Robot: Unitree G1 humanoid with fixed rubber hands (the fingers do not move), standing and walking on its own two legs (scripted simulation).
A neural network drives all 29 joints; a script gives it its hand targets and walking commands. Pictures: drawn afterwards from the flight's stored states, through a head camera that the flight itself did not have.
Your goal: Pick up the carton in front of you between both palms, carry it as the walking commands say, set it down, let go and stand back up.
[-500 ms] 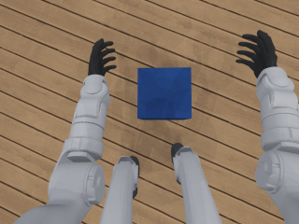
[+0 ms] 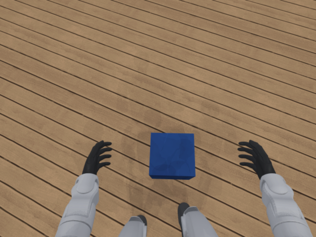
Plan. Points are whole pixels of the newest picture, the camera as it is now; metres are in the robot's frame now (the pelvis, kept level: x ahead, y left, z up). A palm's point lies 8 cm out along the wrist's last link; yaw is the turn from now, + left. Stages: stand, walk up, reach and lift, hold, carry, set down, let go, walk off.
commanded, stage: let go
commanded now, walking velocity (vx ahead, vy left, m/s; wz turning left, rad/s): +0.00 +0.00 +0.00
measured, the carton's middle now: (171, 157) +0.40 -0.04 -0.61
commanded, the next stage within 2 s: stand in 0.74 s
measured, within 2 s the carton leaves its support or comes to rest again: neither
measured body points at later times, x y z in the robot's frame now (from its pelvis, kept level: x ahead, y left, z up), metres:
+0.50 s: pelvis +0.03 +0.04 +0.04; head +0.05 +0.03 +0.49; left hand +0.20 +0.27 -0.03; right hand +0.20 -0.20 -0.04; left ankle -0.02 +0.15 -0.70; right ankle +0.03 -0.11 -0.70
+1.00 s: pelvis +0.04 +0.02 +0.03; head +0.04 +0.01 +0.48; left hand +0.17 +0.31 -0.06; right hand +0.19 -0.27 -0.06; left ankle -0.02 +0.15 -0.70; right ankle +0.03 -0.11 -0.70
